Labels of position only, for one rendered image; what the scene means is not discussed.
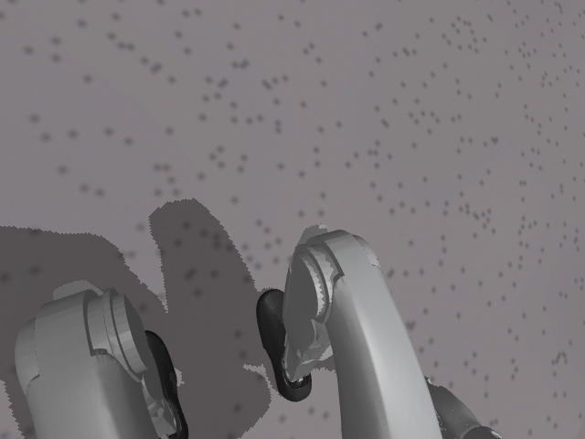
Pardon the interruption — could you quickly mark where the right robot foot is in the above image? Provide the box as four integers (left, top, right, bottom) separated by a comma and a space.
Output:
256, 289, 312, 402

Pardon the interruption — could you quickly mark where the left robot foot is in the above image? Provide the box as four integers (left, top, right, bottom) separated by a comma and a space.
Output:
145, 330, 188, 439

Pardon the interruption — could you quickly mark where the right robot hand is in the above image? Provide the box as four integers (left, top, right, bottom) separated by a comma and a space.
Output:
424, 376, 482, 439

